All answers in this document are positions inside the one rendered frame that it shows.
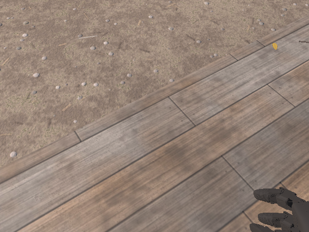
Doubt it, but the robot right hand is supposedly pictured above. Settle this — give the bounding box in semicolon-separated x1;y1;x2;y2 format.
250;187;309;232

